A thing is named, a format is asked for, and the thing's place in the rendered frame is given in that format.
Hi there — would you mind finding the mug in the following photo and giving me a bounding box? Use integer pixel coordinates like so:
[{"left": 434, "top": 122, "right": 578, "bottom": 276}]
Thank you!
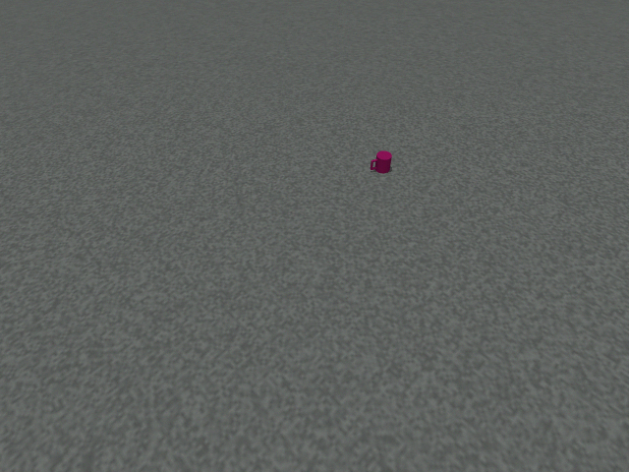
[{"left": 371, "top": 150, "right": 392, "bottom": 173}]

